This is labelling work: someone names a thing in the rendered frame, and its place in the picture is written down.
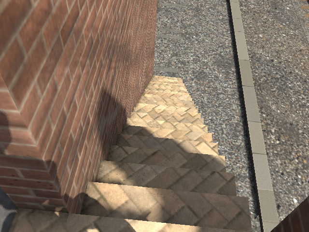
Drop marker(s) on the stairs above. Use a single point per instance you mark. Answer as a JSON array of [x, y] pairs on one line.
[[165, 168]]

